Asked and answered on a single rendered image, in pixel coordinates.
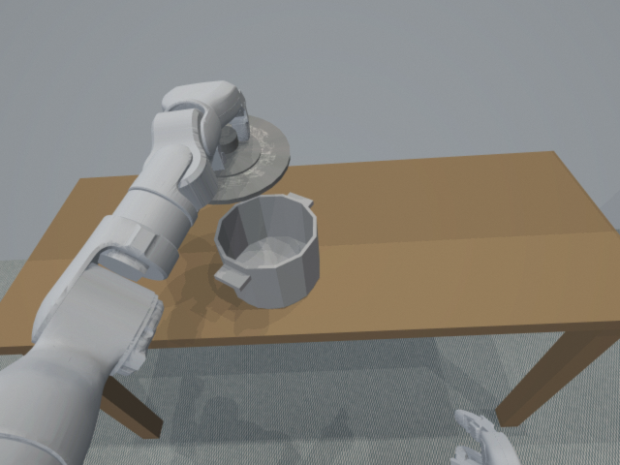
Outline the robot left hand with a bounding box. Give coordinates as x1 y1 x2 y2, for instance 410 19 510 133
162 80 250 171

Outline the robot right hand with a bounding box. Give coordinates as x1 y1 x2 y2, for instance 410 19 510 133
450 410 522 465

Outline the pot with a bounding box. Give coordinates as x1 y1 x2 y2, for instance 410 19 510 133
214 192 320 309

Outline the lid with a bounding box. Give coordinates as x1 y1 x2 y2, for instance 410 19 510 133
209 115 291 204

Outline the robot left upper arm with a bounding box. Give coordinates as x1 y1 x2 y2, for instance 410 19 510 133
0 263 164 465

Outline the table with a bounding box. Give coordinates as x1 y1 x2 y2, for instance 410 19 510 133
0 151 620 439

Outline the knob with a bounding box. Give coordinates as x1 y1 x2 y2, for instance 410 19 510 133
219 126 238 154

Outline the robot left forearm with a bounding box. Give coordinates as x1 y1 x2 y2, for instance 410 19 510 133
32 99 222 344

